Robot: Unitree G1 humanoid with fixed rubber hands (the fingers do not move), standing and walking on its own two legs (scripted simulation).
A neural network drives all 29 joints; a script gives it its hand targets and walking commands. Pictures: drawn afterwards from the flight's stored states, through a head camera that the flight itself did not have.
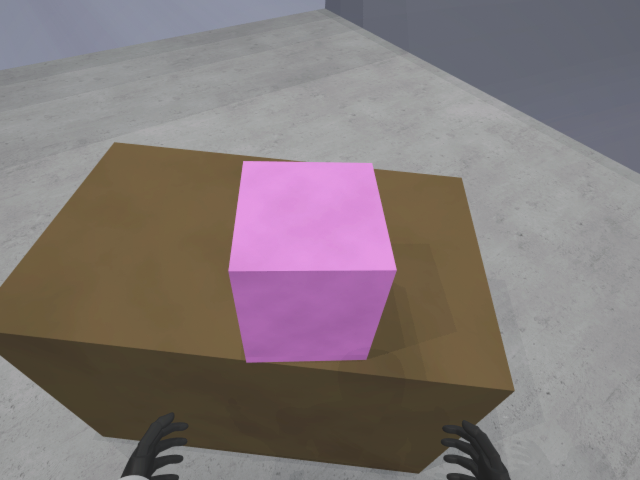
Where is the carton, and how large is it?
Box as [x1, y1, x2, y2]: [228, 161, 396, 362]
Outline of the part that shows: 243,161 228,271 246,362 365,359 396,270 371,163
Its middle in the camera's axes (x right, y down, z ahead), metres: -0.02 +0.05 +0.62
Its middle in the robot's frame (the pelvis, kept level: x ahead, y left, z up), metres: +0.43 +0.02 -0.02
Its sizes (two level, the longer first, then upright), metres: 0.210 0.200 0.250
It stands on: a pedestal, 0.63 m high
